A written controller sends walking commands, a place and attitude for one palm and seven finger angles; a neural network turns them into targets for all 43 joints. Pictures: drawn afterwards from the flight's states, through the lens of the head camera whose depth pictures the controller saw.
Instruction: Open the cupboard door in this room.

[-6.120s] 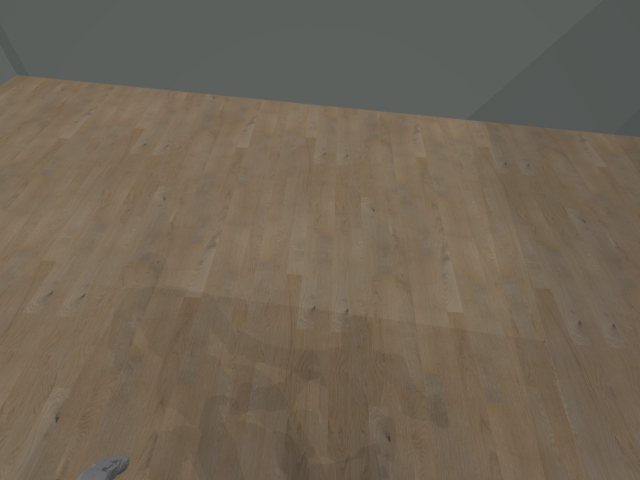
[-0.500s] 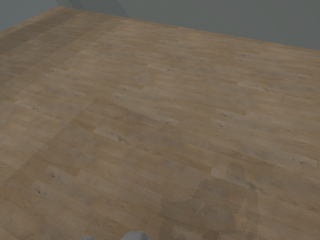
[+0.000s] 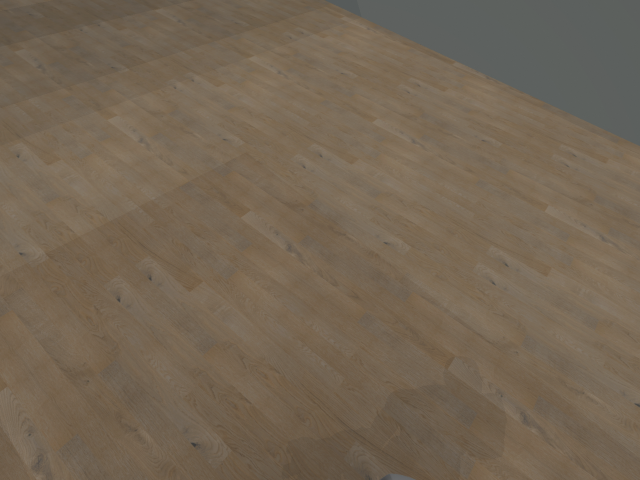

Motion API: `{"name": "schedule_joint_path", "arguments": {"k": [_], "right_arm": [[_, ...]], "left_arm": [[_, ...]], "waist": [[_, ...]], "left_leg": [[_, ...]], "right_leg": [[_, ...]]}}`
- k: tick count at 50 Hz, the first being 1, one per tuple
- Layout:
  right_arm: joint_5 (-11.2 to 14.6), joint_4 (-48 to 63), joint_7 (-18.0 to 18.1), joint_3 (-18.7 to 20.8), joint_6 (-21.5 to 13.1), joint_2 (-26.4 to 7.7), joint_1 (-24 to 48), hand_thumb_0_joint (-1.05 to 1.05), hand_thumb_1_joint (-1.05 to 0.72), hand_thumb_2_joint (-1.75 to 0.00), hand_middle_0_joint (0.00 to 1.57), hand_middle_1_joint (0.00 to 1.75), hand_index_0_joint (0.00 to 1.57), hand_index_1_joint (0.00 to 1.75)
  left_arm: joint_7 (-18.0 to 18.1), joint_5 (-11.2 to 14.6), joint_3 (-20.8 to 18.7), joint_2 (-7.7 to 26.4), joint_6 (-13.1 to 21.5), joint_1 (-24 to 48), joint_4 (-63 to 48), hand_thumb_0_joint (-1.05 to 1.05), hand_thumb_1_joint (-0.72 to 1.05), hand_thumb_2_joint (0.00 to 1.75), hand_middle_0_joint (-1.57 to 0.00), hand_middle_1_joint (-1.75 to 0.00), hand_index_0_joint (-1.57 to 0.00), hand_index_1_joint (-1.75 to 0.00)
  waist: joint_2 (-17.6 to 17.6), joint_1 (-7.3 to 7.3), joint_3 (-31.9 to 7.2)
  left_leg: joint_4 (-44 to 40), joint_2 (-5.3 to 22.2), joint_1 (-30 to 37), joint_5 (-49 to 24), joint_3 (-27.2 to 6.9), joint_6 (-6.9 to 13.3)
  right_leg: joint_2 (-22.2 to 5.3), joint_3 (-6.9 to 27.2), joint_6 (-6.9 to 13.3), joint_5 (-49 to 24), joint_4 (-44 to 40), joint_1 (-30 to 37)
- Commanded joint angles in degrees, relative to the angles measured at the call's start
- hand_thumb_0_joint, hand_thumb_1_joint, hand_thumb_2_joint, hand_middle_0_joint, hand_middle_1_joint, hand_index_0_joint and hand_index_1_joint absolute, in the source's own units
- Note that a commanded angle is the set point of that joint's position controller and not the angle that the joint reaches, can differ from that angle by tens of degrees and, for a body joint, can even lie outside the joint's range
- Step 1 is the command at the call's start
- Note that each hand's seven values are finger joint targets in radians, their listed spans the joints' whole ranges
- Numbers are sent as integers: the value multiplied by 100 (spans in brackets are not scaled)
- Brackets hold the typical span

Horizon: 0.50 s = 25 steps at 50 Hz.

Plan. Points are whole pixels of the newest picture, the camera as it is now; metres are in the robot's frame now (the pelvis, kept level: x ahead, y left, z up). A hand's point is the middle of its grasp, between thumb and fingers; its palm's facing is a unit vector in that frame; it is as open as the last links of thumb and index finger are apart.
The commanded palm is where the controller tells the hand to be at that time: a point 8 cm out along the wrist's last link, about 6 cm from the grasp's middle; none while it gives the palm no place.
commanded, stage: turn or walk to find it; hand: left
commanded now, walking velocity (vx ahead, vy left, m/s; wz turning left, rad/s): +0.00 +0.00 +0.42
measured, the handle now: out of the picture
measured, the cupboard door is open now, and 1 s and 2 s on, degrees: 0 0 0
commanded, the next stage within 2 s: none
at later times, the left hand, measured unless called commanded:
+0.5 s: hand out of the picture +0.02 +0.14 -0.14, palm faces +0.22 -0.93 -0.28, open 7.4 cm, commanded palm none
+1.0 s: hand out of the picture -0.13 +0.18 -0.18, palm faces +0.48 -0.85 -0.23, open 7.4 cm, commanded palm none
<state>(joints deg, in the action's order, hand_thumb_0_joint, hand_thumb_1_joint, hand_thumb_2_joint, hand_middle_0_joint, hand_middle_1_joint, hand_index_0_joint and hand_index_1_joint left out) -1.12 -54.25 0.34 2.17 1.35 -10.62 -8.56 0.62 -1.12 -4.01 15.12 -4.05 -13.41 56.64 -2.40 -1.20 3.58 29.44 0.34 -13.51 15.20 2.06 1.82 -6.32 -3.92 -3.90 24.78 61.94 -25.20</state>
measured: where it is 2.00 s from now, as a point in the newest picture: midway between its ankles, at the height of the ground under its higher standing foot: outside the picture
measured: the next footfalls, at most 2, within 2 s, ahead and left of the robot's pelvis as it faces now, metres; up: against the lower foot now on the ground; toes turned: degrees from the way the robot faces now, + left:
right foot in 0.30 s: +0.03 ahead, -0.14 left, +0.00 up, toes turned +3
left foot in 0.84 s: -0.07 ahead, +0.08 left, +0.00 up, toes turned +28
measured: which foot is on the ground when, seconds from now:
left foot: down 0.00-0.30, up 0.32-0.82, down 0.84-1.00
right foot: up 0.00-0.28, down 0.30-0.84, up 0.86-1.00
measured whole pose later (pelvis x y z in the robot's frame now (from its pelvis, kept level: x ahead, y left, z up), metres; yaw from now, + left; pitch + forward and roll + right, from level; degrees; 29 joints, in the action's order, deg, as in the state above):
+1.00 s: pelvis -0.07 -0.02 +0.00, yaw +25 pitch -1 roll -1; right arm -1.1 -54.2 0.3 2.0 1.6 -10.9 -7.3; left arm 0.5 -1.2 -3.8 14.7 -4.1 -13.8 57.0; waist -2.5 -1.8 3.5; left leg 29.3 -0.2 -12.8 15.5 2.6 2.4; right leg -6.2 -4.7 -3.7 24.6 61.5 -25.1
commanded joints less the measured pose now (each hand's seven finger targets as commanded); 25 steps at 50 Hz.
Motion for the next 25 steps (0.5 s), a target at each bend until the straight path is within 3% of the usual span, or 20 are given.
{"name": "schedule_joint_path", "arguments": {"k": [1,6,8,11,13,14,15,16,17,18,19,20,22,25], "right_arm": [[21,264,81,260,-112,-1170,-335,0,-90,-90,20,30,20,30],[-20,257,63,332,-65,-1223,-497,0,-90,-90,20,30,20,30],[-42,268,56,342,-40,-1230,-548,0,-90,-90,20,30,20,30],[-50,320,33,375,-8,-1243,-385,0,-90,-90,20,30,20,30],[-8,369,15,387,7,-1192,-232,0,-90,-90,20,30,20,30],[46,398,-14,375,7,-968,-265,0,-90,-90,20,30,20,30],[73,523,-43,297,6,-536,-328,0,-90,-90,20,30,20,30],[11,581,-23,364,54,-763,-177,0,-90,-90,20,30,20,30],[-28,458,-45,404,127,-881,-255,0,-90,-90,20,30,20,30],[-34,324,-76,430,182,-857,-309,0,-90,-90,20,30,20,30],[-36,221,-104,436,208,-810,-452,0,-90,-90,20,30,20,30],[-44,110,-128,410,217,-750,-579,0,-90,-90,20,30,20,30],[-33,34,-136,382,215,-697,-761,0,-90,-90,20,30,20,30],[-28,30,-126,366,223,-695,-580,0,-90,-90,20,30,20,30]], "left_arm": [[7,17,-63,315,190,117,-471,0,90,90,-20,-30,-20,-30],[38,35,-31,224,195,397,-676,0,90,90,-20,-30,-20,-30],[49,48,-13,166,220,506,-755,0,90,90,-20,-30,-20,-30],[67,85,-11,143,269,229,-718,0,90,90,-20,-30,-20,-30],[85,86,-36,208,327,-238,-592,0,90,90,-20,-30,-20,-30],[108,42,-87,478,395,-417,-570,0,90,90,-20,-30,-20,-30],[156,-57,-194,1033,449,-529,-591,0,90,90,-20,-30,-20,-30],[156,-14,-178,1169,414,-405,-703,0,90,90,-20,-30,-20,-30],[175,3,-169,896,431,-31,-790,0,90,90,-20,-30,-20,-30],[168,11,-149,747,429,308,-854,0,90,90,-20,-30,-20,-30],[164,22,-86,611,409,518,-908,0,90,90,-20,-30,-20,-30],[141,23,-30,461,440,610,-908,0,90,90,-20,-30,-20,-30],[138,24,-5,396,493,398,-863,0,90,90,-20,-30,-20,-30],[154,17,-17,403,505,40,-726,0,90,90,-20,-30,-20,-30]], "waist": [[1035,195,-391],[1058,316,-438],[1137,354,-453],[1220,218,-533],[988,-33,-712],[358,-105,-800],[-1334,-165,-742],[-1356,-195,-579],[-1050,-29,-401],[-943,113,-34],[-595,265,109],[-507,324,210],[-563,297,-34],[-657,140,-124]], "left_leg": [[-1173,1221,557,-2383,-1244,617],[-1131,1336,691,-2022,-1714,809],[-1026,1294,594,-2188,-1900,827],[-833,1161,181,-2241,-2023,745],[-454,900,-344,-1701,-1887,482],[55,524,-1014,-901,-1607,164],[1377,-344,-2103,1002,-618,-302],[2527,-307,-2013,1826,-644,-346],[3230,-142,-1896,1479,-896,-314],[3662,-73,-1880,1165,-844,-331],[3919,-16,-1888,887,-750,-358],[4076,19,-1864,555,-619,-423],[4128,11,-1939,300,-509,-529],[3949,125,-2016,279,-446,-639]], "right_leg": [[28,218,-114,-285,38,-370],[133,249,-125,52,-820,-294],[234,241,-81,181,-1345,-34],[412,145,-6,-108,-2302,704],[412,80,28,-1082,-3528,1657],[-40,520,130,-1367,-4249,2443],[-1588,2122,648,-1484,-4677,2883],[-2227,2396,1140,-1796,-4760,1957],[-1937,2007,1226,-1219,-4897,1431],[-1646,1731,1115,-811,-4995,1015],[-1398,1354,958,-913,-4893,911],[-1149,859,864,-1288,-4771,918],[-996,463,845,-1871,-4608,1394],[-1092,367,913,-2225,-4537,1769]]}}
